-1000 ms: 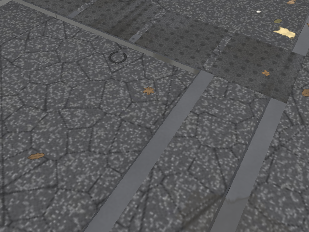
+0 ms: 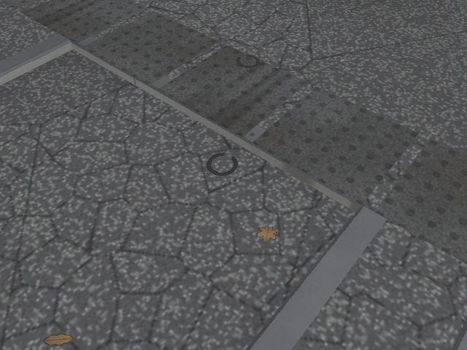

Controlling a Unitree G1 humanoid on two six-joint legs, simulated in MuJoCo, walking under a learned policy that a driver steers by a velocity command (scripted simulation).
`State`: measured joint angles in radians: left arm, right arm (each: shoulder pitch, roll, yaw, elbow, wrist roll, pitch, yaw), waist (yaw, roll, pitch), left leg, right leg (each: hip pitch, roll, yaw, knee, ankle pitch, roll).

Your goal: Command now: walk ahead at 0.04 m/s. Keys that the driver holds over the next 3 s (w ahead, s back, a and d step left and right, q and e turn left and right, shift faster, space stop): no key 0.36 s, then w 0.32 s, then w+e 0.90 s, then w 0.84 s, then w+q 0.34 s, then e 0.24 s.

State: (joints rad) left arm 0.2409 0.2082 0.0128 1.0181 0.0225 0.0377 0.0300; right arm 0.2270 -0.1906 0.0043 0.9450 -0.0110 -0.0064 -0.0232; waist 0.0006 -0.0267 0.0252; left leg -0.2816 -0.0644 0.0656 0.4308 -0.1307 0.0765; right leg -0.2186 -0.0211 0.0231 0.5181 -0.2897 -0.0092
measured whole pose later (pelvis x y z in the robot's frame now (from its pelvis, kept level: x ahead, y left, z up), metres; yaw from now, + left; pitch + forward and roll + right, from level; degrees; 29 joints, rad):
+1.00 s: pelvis +0.22 +0.02 +0.00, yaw -7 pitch +1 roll +0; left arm 0.11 0.20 0.05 0.97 0.02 -0.03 -0.03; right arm 0.48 -0.14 -0.01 1.11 -0.02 -0.11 -0.03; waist -0.03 -0.03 0.03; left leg 0.11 -0.06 0.18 0.19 -0.33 0.06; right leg -0.65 -0.03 -0.07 0.82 -0.06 -0.08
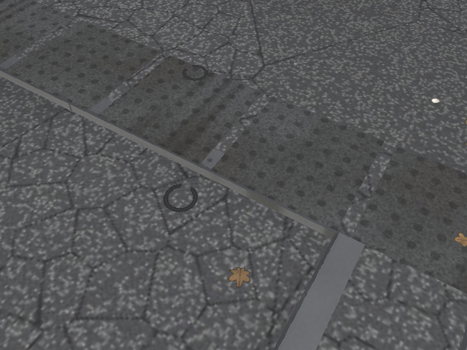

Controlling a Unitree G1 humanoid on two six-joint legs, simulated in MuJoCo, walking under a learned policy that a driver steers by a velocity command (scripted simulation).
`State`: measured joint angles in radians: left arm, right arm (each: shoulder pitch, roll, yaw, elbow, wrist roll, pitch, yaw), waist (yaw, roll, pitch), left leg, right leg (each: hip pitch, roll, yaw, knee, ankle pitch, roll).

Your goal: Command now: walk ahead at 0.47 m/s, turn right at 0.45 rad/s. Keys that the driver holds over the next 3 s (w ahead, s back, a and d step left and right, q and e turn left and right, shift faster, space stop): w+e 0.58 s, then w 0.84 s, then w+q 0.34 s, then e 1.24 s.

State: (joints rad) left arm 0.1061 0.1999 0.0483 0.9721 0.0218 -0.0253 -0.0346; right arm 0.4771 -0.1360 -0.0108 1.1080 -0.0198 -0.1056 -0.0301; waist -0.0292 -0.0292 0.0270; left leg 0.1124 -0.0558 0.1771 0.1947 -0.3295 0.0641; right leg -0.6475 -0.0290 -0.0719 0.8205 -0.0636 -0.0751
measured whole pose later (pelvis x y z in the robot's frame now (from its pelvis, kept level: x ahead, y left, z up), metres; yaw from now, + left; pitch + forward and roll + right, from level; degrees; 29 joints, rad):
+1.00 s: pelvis +0.59 -0.06 -0.04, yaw -25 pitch +1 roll +1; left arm 0.18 0.25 0.04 0.84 0.05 -0.03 -0.02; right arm 0.41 -0.20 -0.04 0.97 -0.02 -0.10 0.02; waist -0.02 -0.05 0.02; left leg -0.14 -0.07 0.02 0.34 -0.23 0.07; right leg -0.72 -0.01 0.02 1.38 -0.30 -0.08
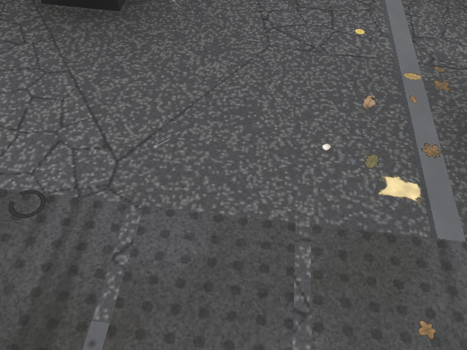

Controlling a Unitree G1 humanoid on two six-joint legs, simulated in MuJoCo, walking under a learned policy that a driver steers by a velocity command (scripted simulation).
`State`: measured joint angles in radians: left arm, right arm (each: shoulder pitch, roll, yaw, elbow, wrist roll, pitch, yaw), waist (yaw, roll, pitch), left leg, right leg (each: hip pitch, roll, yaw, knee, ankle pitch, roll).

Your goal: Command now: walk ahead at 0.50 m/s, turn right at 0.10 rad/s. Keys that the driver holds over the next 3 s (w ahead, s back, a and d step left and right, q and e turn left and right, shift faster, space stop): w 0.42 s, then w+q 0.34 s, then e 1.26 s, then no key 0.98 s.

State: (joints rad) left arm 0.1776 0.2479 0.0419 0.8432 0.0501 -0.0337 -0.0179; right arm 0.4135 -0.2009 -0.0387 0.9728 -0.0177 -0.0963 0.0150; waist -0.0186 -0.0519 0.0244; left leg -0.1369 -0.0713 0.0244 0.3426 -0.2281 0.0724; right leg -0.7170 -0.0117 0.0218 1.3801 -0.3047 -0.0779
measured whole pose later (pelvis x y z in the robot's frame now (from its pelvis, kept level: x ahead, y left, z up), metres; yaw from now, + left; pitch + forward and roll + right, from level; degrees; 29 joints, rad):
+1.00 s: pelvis +0.48 +0.03 +0.05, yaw +7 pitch -1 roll +0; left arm 0.05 0.23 0.04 0.83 0.02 -0.01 -0.02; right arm 0.41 -0.15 -0.03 0.97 -0.03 -0.07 -0.01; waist -0.05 -0.05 0.06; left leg -0.02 -0.07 0.03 0.24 -0.21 0.07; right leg -0.60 -0.03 0.00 0.98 -0.21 -0.03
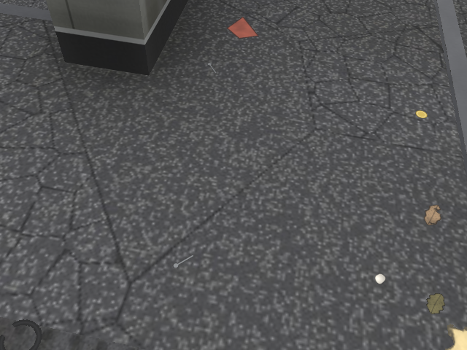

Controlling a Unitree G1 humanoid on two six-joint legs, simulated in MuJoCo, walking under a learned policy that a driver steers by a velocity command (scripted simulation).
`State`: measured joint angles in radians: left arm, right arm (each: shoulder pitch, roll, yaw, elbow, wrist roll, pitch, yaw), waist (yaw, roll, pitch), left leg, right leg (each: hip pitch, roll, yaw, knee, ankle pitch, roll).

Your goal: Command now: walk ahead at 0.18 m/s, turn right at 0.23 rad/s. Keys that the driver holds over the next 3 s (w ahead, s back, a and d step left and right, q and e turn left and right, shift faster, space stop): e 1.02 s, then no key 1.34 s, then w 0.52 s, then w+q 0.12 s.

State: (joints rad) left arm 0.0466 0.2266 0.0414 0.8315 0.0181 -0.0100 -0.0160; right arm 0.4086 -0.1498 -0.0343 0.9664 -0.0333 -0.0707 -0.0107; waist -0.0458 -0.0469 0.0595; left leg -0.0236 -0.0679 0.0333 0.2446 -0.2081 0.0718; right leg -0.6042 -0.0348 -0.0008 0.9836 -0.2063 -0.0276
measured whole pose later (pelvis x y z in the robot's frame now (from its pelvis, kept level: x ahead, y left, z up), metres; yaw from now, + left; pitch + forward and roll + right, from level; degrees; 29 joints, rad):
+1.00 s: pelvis +0.15 +0.00 +0.00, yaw -33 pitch +1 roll -1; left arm 0.23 0.34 0.11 0.77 0.02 0.07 -0.03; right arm 0.20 -0.26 -0.02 0.68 -0.03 0.01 -0.05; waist 0.01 -0.05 0.04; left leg -0.18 -0.01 0.04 0.41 -0.24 0.05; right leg -0.51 0.09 0.10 1.14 -0.40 0.05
